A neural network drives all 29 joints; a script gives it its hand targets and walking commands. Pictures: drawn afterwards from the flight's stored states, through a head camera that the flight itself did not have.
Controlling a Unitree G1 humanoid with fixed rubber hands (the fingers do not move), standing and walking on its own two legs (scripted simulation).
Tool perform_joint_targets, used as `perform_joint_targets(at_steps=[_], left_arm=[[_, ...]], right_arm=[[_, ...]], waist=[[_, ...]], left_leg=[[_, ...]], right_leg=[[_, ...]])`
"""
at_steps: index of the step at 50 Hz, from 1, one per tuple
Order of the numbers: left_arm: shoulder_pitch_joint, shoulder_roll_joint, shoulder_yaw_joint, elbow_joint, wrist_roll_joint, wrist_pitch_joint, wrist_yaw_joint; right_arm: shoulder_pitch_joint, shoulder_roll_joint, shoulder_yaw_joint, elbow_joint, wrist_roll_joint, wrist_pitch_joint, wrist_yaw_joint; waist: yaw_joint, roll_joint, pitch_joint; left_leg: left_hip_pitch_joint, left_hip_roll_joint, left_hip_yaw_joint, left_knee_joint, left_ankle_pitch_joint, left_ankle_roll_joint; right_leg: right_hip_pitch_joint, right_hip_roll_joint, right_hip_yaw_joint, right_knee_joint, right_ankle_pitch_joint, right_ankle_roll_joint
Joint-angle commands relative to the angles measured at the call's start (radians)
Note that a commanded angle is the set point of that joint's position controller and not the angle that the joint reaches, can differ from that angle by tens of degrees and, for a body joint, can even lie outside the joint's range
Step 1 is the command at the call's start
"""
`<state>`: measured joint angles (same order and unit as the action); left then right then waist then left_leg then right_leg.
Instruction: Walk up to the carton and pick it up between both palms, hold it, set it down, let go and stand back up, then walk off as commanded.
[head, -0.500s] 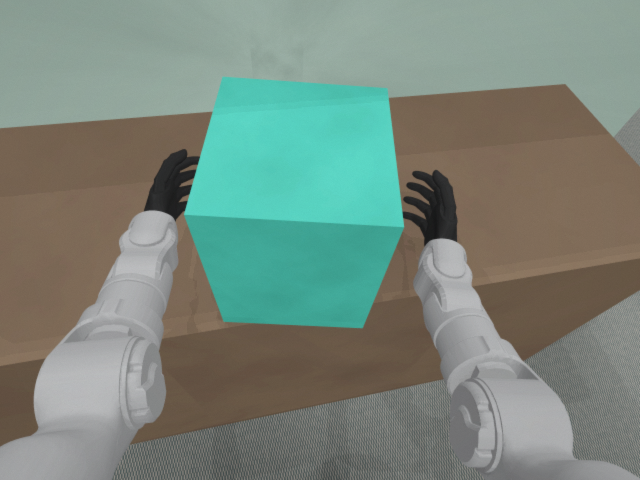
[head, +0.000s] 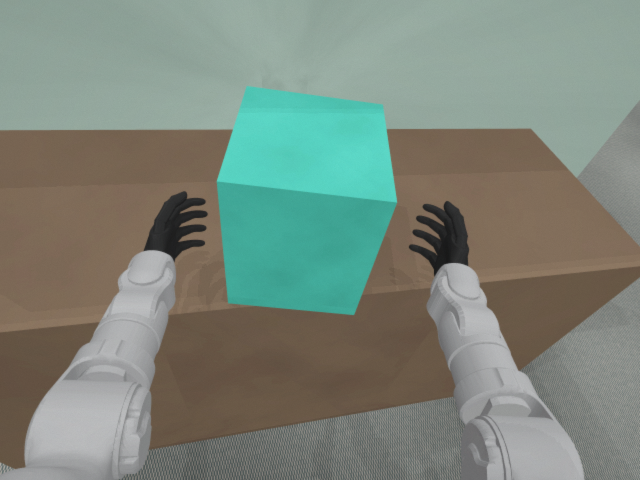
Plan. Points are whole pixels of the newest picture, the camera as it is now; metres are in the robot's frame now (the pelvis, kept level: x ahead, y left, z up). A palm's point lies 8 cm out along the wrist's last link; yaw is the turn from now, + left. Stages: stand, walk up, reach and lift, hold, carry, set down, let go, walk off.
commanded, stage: set down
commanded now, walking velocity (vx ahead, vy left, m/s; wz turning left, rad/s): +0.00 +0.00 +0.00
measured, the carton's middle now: (303, 206) +0.49 +0.02 +0.06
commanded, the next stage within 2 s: none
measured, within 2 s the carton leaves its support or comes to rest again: neither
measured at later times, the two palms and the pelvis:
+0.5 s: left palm (143, 304) +0.33 +0.22 +0.03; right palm (476, 317) +0.30 -0.19 +0.07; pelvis +0.02 -0.01 +0.00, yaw +0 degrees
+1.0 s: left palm (108, 360) +0.26 +0.24 +0.02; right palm (488, 376) +0.23 -0.20 +0.05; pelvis +0.03 +0.00 +0.01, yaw +1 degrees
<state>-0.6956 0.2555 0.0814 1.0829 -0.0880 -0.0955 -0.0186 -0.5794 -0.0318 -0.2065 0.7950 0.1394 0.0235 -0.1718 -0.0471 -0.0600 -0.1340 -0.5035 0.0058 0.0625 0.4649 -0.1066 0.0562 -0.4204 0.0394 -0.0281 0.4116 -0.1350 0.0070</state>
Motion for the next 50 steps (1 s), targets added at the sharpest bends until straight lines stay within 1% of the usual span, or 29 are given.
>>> perform_joint_targets(at_steps=[1, 4, 6, 8, 9, 10, 12, 15, 16, 17, 18, 19, 20, 21, 25, 26, 29, 30, 31, 32, 33, 34, 36, 38, 40, 42, 45, 48, 50], left_arm=[[-0.248, 0.155, -0.066, -0.419, -0.073, -0.006, 0.013], [-0.313, 0.17, -0.057, -0.476, -0.095, 0.019, 0.003], [-0.172, 0.149, -0.051, -0.55, -0.088, 0.041, 0.004], [-0.039, 0.129, -0.023, -0.643, -0.07, 0.063, -0.006], [-0.066, 0.159, -0.017, -0.662, -0.082, 0.072, -0.017], [-0.076, 0.157, -0.002, -0.673, -0.075, 0.098, -0.016], [-0.043, 0.177, -0.013, -0.72, -0.101, 0.114, -0.013], [0.162, 0.161, -0.003, -0.893, -0.11, 0.153, -0.027], [0.108, 0.168, -0.006, -0.904, -0.127, 0.171, -0.024], [0.206, 0.166, -0.009, -0.915, -0.137, 0.184, -0.032], [0.203, 0.182, 0.007, -0.975, -0.143, 0.193, -0.027], [0.173, 0.206, 0.024, -0.999, -0.15, 0.194, -0.029], [0.305, 0.177, 0.017, -1.053, -0.15, 0.197, -0.032], [0.316, 0.177, 0.01, -1.062, -0.149, 0.204, -0.041], [0.331, 0.229, 0.024, -1.137, -0.156, 0.211, -0.05], [0.46, 0.225, 0.032, -1.204, -0.155, 0.209, -0.046], [0.465, 0.25, 0.036, -1.187, -0.172, 0.226, -0.064], [0.542, 0.237, 0.051, -1.186, -0.173, 0.226, -0.072], [0.516, 0.256, 0.056, -1.179, -0.175, 0.224, -0.077], [0.667, 0.231, 0.04, -1.215, -0.186, 0.225, -0.084], [0.523, 0.271, 0.063, -1.183, -0.189, 0.232, -0.089], [0.608, 0.263, 0.059, -1.263, -0.184, 0.23, -0.085], [0.65, 0.237, 0.052, -1.249, -0.15, 0.232, -0.082], [0.651, 0.252, 0.05, -1.281, -0.164, 0.218, -0.076], [0.743, 0.242, 0.068, -1.271, -0.144, 0.226, -0.073], [0.772, 0.228, 0.052, -1.335, -0.132, 0.214, -0.058], [0.801, 0.245, 0.043, -1.339, -0.144, 0.194, -0.054], [0.752, 0.232, 0.018, -1.274, -0.132, 0.2, -0.042], [0.722, 0.24, 0.014, -1.301, -0.141, 0.189, -0.035]], right_arm=[[-0.175, -0.11, 0.201, -0.261, 0.061, -0.042, 0.006], [-0.194, -0.105, 0.181, -0.278, 0.045, -0.011, -0.008], [-0.091, -0.099, 0.206, -0.359, 0.048, -0.015, -0.012], [0.045, -0.083, 0.248, -0.445, 0.071, -0.019, -0.012], [0.028, -0.087, 0.247, -0.489, 0.063, -0.008, -0.024], [0.001, -0.087, 0.241, -0.505, 0.053, 0.007, -0.026], [0.029, -0.09, 0.235, -0.584, 0.044, 0.018, -0.028], [0.233, -0.078, 0.287, -0.691, 0.082, 0.034, -0.025], [0.151, -0.1, 0.266, -0.742, 0.069, 0.049, -0.026], [0.247, -0.094, 0.277, -0.779, 0.078, 0.049, -0.025], [0.236, -0.102, 0.271, -0.862, 0.071, 0.06, -0.022], [0.217, -0.093, 0.287, -0.878, 0.075, 0.072, -0.026], [0.341, -0.097, 0.302, -0.907, 0.081, 0.075, -0.019], [0.379, -0.094, 0.294, -0.888, 0.07, 0.087, -0.024], [0.411, -0.082, 0.298, -0.992, 0.071, 0.112, -0.027], [0.542, -0.079, 0.309, -1.015, 0.081, 0.109, -0.026], [0.552, -0.078, 0.331, -1.055, 0.096, 0.132, -0.019], [0.632, -0.062, 0.345, -1.072, 0.085, 0.134, -0.022], [0.612, -0.062, 0.358, -1.086, 0.088, 0.145, -0.027], [0.736, -0.069, 0.366, -1.11, 0.095, 0.137, -0.02], [0.605, -0.059, 0.366, -1.137, 0.096, 0.144, -0.029], [0.704, -0.059, 0.357, -1.157, 0.099, 0.143, -0.027], [0.75, -0.075, 0.348, -1.115, 0.081, 0.141, -0.022], [0.745, -0.073, 0.347, -1.22, 0.07, 0.127, -0.018], [0.847, -0.079, 0.363, -1.194, 0.078, 0.131, -0.009], [0.863, -0.085, 0.35, -1.192, 0.083, 0.125, 0.003], [0.908, -0.082, 0.334, -1.252, 0.069, 0.102, 0.009], [0.852, -0.096, 0.325, -1.155, 0.048, 0.127, 0.032], [0.841, -0.104, 0.318, -1.19, 0.042, 0.12, 0.036]], waist=[[0.069, 0.209, -0.326], [0.031, 0.172, -0.296], [0.06, 0.188, -0.292], [0.064, 0.147, -0.281], [0.054, 0.127, -0.266], [0.077, 0.15, -0.23], [0.062, 0.193, -0.226], [0.083, 0.171, -0.237], [0.071, 0.179, -0.243], [0.071, 0.155, -0.203], [0.092, 0.156, -0.234], [0.104, 0.171, -0.226], [0.097, 0.13, -0.199], [0.072, 0.133, -0.181], [0.094, 0.161, -0.169], [0.092, 0.164, -0.143], [0.102, 0.159, -0.071], [0.105, 0.109, -0.07], [0.108, 0.128, -0.05], [0.109, 0.113, -0.042], [0.128, 0.131, -0.03], [0.129, 0.143, -0.036], [0.118, 0.173, 0.041], [0.119, 0.162, -0.007], [0.137, 0.14, 0.035], [0.142, 0.188, 0.032], [0.132, 0.134, 0.048], [0.117, 0.173, 0.127], [0.128, 0.163, 0.088]], left_leg=[[0.476, 0.063, -0.125, -0.114, -0.222, -0.102], [0.501, 0.042, -0.082, -0.091, -0.198, -0.095], [0.529, 0.048, -0.089, -0.094, -0.129, -0.101], [0.581, 0.041, -0.084, -0.087, -0.07, -0.094], [0.593, 0.023, -0.056, -0.067, -0.061, -0.091], [0.539, 0.025, -0.043, -0.083, -0.056, -0.081], [0.494, 0.033, -0.034, -0.096, -0.049, -0.088], [0.589, 0.039, -0.048, -0.091, 0.042, -0.082], [0.562, 0.034, -0.039, -0.086, 0.026, -0.084], [0.549, 0.037, -0.048, -0.093, 0.023, -0.079], [0.54, 0.034, -0.038, -0.089, 0.052, -0.078], [0.52, 0.029, -0.032, -0.083, 0.048, -0.074], [0.542, 0.033, -0.044, -0.083, 0.102, -0.069], [0.552, 0.024, -0.041, -0.082, 0.065, -0.066], [0.53, 0.041, -0.05, -0.1, 0.022, -0.065], [0.55, 0.035, -0.046, -0.096, 0.076, -0.065], [0.501, 0.037, -0.049, -0.114, 0.02, -0.052], [0.516, 0.034, -0.045, -0.113, 0.028, -0.039], [0.481, 0.031, -0.045, -0.118, 0.023, -0.04], [0.522, 0.036, -0.052, -0.124, 0.08, -0.046], [0.495, 0.03, -0.041, -0.118, 0.018, -0.04], [0.511, 0.037, -0.05, -0.117, 0.063, -0.055], [0.53, 0.04, -0.057, -0.129, 0.027, -0.061], [0.518, 0.045, -0.062, -0.127, 0.04, -0.052], [0.551, 0.045, -0.06, -0.133, 0.062, -0.054], [0.566, 0.054, -0.08, -0.131, 0.065, -0.069], [0.539, 0.055, -0.074, -0.145, 0.027, -0.058], [0.506, 0.05, -0.073, -0.172, -0.1, -0.054], [0.496, 0.051, -0.072, -0.164, -0.105, -0.05]], right_leg=[[0.146, -0.042, 0.015, -0.046, -0.137, -0.016], [0.099, -0.053, 0.029, -0.074, -0.215, -0.022], [0.121, -0.048, 0.021, -0.077, -0.153, -0.027], [0.145, -0.053, 0.029, -0.096, -0.132, -0.027], [0.1, -0.066, 0.036, -0.115, -0.178, -0.025], [0.119, -0.055, 0.035, -0.106, -0.185, -0.024], [0.153, -0.039, 0.024, -0.092, -0.164, -0.02], [0.203, -0.039, 0.032, -0.101, -0.098, -0.023], [0.174, -0.039, 0.034, -0.1, -0.124, -0.022], [0.193, -0.036, 0.03, -0.101, -0.113, -0.023], [0.21, -0.032, 0.025, -0.091, -0.103, -0.02], [0.201, -0.044, 0.041, -0.093, -0.13, -0.022], [0.208, -0.038, 0.035, -0.09, -0.069, -0.022], [0.215, -0.042, 0.038, -0.097, -0.08, -0.023], [0.208, -0.043, 0.047, -0.087, -0.12, -0.031], [0.234, -0.044, 0.05, -0.093, -0.072, -0.029], [0.222, -0.054, 0.061, -0.096, -0.109, -0.033], [0.243, -0.056, 0.074, -0.108, -0.102, -0.027], [0.246, -0.062, 0.076, -0.103, -0.096, -0.026], [0.265, -0.054, 0.068, -0.113, -0.048, -0.036], [0.231, -0.062, 0.085, -0.121, -0.121, -0.028], [0.249, -0.054, 0.073, -0.113, -0.073, -0.035], [0.225, -0.047, 0.063, -0.121, -0.124, -0.049], [0.216, -0.048, 0.056, -0.12, -0.105, -0.053], [0.22, -0.046, 0.06, -0.133, -0.101, -0.05], [0.21, -0.039, 0.056, -0.13, -0.105, -0.066], [0.218, -0.039, 0.05, -0.143, -0.114, -0.063], [0.165, -0.051, 0.052, -0.149, -0.242, -0.067], [0.164, -0.048, 0.047, -0.142, -0.242, -0.069]])
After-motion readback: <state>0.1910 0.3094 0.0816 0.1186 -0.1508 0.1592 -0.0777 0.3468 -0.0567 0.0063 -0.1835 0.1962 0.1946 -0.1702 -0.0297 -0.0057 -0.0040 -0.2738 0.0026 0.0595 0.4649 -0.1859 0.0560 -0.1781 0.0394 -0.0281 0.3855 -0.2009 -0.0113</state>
